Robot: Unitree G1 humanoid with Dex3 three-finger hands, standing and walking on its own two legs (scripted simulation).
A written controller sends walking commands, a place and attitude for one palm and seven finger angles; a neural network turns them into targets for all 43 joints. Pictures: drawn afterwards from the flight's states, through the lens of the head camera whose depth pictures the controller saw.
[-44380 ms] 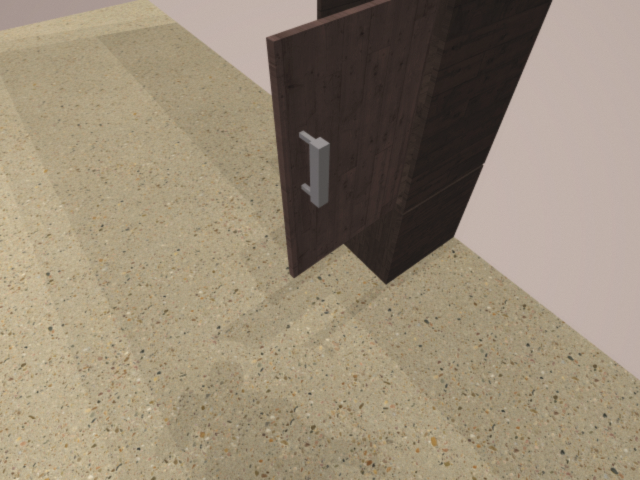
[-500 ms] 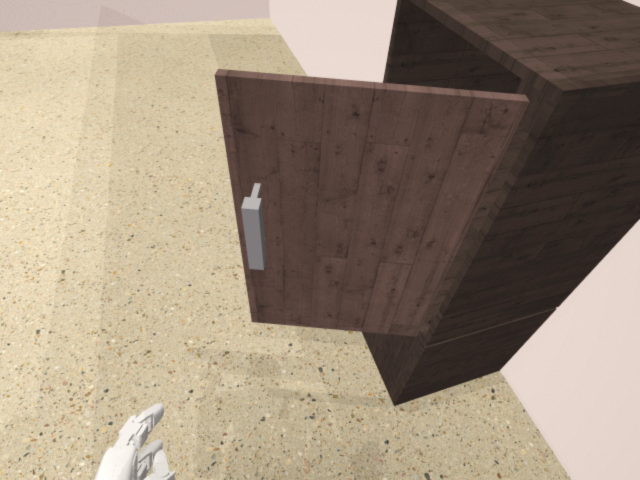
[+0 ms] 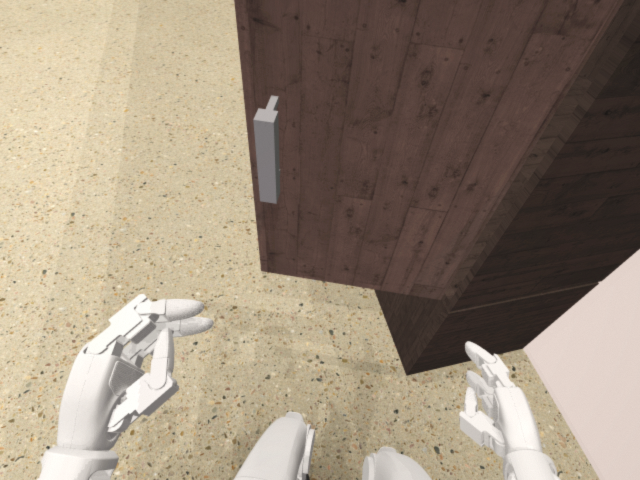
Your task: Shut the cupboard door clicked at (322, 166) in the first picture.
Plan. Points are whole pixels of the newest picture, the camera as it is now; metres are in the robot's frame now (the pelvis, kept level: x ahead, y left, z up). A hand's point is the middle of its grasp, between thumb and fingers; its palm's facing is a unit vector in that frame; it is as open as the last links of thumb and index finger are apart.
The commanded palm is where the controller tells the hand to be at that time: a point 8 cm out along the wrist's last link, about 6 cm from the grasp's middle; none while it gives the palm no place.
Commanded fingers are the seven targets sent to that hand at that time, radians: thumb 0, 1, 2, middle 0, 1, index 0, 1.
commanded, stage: raise the hand and make a fist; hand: left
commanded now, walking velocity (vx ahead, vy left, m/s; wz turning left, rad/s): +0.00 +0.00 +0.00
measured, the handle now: (271, 150) +0.51 +0.15 +0.12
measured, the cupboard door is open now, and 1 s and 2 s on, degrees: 68 68 68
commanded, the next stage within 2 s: bring the fist close to the handle in 1.28 s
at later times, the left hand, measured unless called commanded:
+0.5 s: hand (208, 320) +0.26 +0.17 +0.09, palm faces -0.09 -1.00 -0.02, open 3.2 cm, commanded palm +0.24 +0.23 +0.10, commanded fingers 0.00 0.90 0.90 -1.25 -1.44 -1.25 -1.44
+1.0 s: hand (199, 271) +0.29 +0.18 +0.13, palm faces -0.01 -1.00 -0.05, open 3.1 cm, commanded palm +0.26 +0.23 +0.12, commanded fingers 0.00 0.90 0.90 -1.30 -1.50 -1.30 -1.50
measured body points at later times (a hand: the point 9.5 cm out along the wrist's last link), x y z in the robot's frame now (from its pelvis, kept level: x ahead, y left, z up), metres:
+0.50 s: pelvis +0.06 +0.00 +0.03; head +0.11 +0.01 +0.48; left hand +0.26 +0.22 +0.09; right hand +0.24 -0.25 -0.04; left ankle +0.10 +0.06 -0.63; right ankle +0.04 -0.10 -0.63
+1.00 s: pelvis +0.06 -0.01 +0.05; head +0.08 -0.01 +0.50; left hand +0.28 +0.23 +0.14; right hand +0.22 -0.25 -0.02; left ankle +0.10 +0.06 -0.63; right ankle +0.04 -0.10 -0.63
